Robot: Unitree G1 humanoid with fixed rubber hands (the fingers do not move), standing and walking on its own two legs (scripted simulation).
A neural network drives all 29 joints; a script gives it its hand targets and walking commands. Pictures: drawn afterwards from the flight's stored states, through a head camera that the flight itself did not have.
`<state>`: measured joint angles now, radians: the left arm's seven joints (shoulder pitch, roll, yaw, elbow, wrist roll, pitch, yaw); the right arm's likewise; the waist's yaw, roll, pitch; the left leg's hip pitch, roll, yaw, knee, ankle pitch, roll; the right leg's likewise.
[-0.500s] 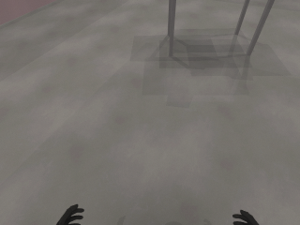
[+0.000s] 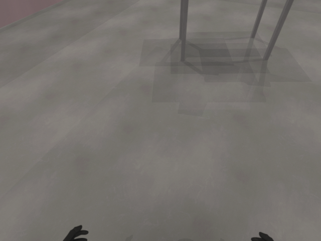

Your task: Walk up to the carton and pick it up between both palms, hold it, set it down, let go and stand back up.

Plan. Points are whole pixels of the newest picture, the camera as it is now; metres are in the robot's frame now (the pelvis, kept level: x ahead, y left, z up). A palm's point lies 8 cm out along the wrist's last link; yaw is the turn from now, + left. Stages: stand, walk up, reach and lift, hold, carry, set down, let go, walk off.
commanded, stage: stand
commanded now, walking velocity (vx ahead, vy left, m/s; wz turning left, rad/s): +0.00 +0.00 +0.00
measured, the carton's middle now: out of the picture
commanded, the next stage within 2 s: walk up in 0.94 s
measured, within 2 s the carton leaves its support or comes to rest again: neither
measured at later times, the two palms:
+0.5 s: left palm out of the picture +0.08 +0.28 -0.11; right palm out of the picture +0.07 -0.25 -0.12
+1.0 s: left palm out of the picture +0.04 +0.27 -0.10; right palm out of the picture +0.04 -0.27 -0.12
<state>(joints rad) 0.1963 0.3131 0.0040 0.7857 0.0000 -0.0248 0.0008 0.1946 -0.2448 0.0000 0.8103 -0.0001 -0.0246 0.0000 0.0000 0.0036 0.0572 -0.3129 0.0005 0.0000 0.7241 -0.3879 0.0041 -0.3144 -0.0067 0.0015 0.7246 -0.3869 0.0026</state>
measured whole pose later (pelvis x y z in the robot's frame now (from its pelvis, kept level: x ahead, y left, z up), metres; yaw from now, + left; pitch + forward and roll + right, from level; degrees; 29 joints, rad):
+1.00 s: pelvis -0.04 -0.01 +0.01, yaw +0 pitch -3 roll +1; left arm 0.20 0.31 0.00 0.95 0.00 -0.03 0.00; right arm 0.19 -0.25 0.00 0.96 0.00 -0.03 0.00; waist 0.00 0.00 0.04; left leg -0.29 0.00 0.00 0.60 -0.27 -0.01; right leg -0.31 -0.01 0.00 0.65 -0.29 -0.01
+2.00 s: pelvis +0.18 -0.05 +0.01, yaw +0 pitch -5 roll +1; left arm 0.30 0.44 0.08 0.95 0.00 -0.02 -0.11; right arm 0.22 -0.39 -0.01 0.98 0.00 -0.10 0.02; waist 0.00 -0.07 0.00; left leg -0.26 0.02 0.05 0.57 -0.24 0.02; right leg -0.41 -0.06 0.01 0.97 -0.46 -0.02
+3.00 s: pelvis +0.54 -0.18 +0.00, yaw -1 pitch +0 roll +0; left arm 0.24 0.37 0.09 0.95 0.00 -0.06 -0.07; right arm 0.22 -0.40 -0.01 0.98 0.00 -0.11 0.02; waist 0.04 0.03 0.01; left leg -0.46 0.08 0.03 1.08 -0.48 0.01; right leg -0.36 -0.01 -0.07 0.72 -0.35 -0.03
